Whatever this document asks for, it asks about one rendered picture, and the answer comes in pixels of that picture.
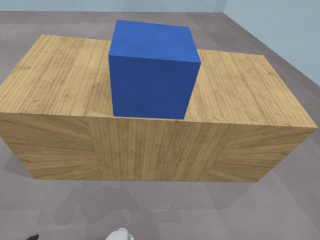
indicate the pedestal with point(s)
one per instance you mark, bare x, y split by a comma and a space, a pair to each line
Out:
56, 116

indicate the left robot shin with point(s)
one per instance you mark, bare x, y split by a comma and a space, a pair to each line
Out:
122, 229

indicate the robot left thigh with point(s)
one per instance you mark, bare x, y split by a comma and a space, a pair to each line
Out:
120, 235

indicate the carton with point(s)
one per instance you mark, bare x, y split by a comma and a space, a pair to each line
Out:
153, 69

